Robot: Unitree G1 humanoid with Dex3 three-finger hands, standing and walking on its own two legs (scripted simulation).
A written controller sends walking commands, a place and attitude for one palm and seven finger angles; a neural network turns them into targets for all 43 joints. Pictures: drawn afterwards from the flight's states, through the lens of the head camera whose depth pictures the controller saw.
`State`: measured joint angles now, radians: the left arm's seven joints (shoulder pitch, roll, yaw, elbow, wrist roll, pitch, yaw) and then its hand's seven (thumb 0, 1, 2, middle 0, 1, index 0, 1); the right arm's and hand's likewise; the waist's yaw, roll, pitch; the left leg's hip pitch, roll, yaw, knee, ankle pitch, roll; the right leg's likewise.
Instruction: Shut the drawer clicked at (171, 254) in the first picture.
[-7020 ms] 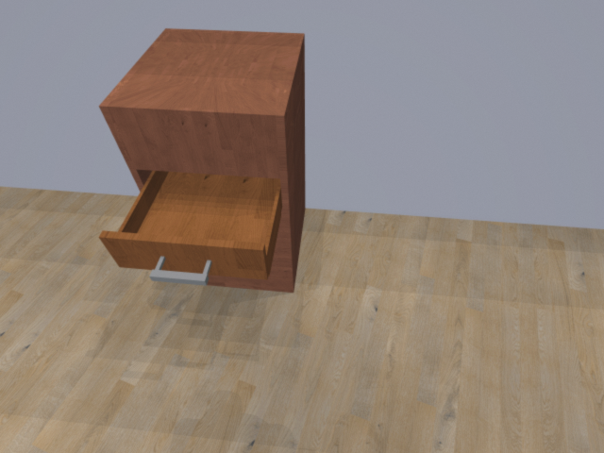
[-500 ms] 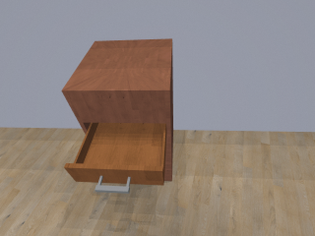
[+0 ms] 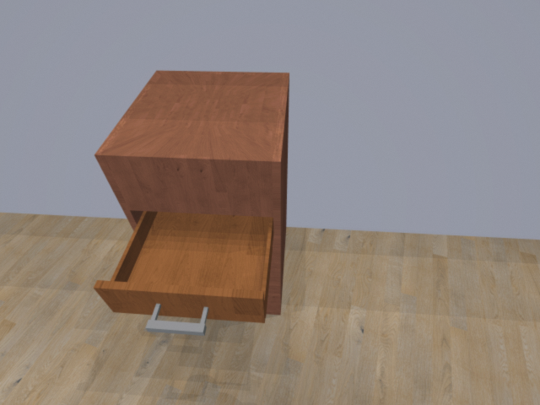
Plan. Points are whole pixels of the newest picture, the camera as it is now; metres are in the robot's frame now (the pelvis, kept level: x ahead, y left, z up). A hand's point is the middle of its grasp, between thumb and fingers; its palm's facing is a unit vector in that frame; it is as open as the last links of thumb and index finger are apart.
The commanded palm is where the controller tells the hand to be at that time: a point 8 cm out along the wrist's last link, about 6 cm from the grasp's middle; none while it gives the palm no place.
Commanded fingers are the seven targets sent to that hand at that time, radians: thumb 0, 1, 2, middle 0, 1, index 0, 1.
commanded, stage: come to a stop and stand still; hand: left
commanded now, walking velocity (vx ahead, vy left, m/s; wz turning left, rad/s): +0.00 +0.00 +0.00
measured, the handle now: (178, 318) +0.35 +0.24 -0.25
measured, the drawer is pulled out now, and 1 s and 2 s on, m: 0.23 0.23 0.23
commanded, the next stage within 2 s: look again from close up in 0.88 s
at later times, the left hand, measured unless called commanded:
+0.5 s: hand out of the picture -0.04 +0.11 -0.17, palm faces +0.09 -0.98 -0.18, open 7.3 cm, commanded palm none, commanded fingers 0.00 0.90 0.90 -0.20 -0.30 -0.20 -0.30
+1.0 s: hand out of the picture -0.04 +0.10 -0.18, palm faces +0.09 -0.98 -0.18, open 7.3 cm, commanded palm none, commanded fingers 0.00 0.90 0.90 -0.20 -0.30 -0.20 -0.30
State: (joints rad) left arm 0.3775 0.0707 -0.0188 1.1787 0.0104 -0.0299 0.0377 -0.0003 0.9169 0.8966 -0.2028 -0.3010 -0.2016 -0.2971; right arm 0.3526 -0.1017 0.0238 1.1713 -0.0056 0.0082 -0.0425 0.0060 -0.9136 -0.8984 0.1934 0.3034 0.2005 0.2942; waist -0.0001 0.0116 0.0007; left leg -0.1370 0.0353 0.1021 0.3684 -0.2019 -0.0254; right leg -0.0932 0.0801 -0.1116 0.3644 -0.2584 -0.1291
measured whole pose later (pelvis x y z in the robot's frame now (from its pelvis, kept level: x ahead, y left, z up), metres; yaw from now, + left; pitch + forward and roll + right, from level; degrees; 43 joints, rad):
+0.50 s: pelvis +0.01 -0.03 +0.00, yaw +1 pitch -1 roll +2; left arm 0.39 0.07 0.00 1.17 0.01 -0.03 0.05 0.00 0.91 0.90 -0.20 -0.30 -0.20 -0.30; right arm 0.38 -0.09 0.02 1.16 0.00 0.01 -0.06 0.00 -0.91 -0.90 0.19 0.30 0.20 0.29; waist 0.00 0.02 -0.01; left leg -0.15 0.08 0.07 0.41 -0.24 -0.03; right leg -0.06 0.13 -0.14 0.33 -0.26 -0.14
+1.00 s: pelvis +0.02 -0.04 -0.01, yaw +1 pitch -1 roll +2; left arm 0.41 0.07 0.00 1.16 0.02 -0.03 0.05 0.00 0.91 0.90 -0.20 -0.30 -0.20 -0.30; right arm 0.38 -0.08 0.02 1.14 0.00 0.02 -0.06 0.00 -0.91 -0.90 0.19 0.30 0.20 0.29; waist 0.00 0.01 0.00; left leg -0.17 0.08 0.04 0.45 -0.26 -0.01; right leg -0.06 0.14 -0.15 0.33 -0.28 -0.13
